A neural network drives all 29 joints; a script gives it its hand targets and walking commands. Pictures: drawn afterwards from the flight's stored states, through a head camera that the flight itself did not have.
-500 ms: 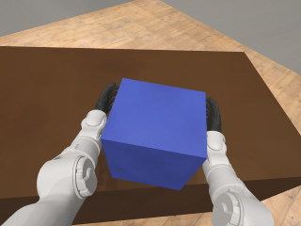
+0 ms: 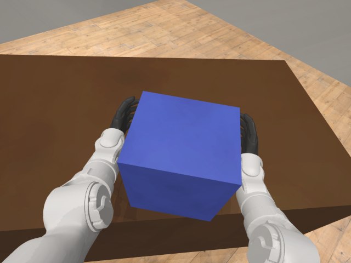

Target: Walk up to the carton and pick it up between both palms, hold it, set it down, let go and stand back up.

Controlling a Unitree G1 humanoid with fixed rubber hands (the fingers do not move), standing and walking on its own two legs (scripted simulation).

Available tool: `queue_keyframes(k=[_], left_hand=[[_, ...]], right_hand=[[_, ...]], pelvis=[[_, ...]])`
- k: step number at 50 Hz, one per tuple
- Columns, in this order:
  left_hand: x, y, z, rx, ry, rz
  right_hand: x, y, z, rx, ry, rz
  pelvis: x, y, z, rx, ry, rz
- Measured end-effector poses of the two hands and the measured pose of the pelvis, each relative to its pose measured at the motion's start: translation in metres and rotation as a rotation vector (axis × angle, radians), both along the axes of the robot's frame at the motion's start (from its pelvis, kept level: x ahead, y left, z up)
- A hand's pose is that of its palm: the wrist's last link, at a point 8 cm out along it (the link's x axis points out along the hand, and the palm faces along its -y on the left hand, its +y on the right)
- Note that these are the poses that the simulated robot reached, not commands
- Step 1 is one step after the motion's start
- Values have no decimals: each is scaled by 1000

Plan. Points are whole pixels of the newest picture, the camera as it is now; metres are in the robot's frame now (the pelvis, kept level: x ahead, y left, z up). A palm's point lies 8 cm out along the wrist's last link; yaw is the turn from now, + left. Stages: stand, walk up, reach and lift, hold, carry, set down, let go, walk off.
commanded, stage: reach and lift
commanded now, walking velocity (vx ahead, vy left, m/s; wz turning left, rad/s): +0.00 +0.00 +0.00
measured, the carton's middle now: (179, 162) +0.37 -0.02 +0.00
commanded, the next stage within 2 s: none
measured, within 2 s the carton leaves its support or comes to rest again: leaves its support in 0.12 s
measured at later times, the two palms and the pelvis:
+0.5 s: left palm (116, 132) +0.42 +0.13 +0.06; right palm (249, 154) +0.35 -0.17 +0.06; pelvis -0.02 +0.00 +0.00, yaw +0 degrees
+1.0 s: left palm (114, 120) +0.42 +0.13 +0.11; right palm (258, 131) +0.37 -0.18 +0.12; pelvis -0.02 +0.00 +0.00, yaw +0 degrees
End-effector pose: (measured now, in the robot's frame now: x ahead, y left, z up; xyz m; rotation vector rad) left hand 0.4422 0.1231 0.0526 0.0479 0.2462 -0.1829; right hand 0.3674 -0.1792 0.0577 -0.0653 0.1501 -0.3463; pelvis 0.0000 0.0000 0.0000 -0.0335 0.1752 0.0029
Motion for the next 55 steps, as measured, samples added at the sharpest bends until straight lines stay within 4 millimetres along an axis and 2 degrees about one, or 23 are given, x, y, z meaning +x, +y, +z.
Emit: queue_keyframes(k=[18, 29, 47, 55], left_hand=[[-24, 6, 12, 13, -84, 23], [-23, 5, 14, 73, -85, 28], [-23, 4, 47, 75, -144, 87], [-34, 3, 63, 80, -117, 110]], right_hand=[[-19, 5, 8, 8, -90, 17], [-16, 5, 10, 36, -81, 21], [0, 3, 58, 65, -136, 70], [-3, 0, 78, 84, -110, 93]], pelvis=[[-17, 1, 0, -2, -23, 0], [-17, 1, 0, -2, -23, 0], [-16, 0, 1, 0, -46, 0], [-16, -3, 3, 4, -92, 1]])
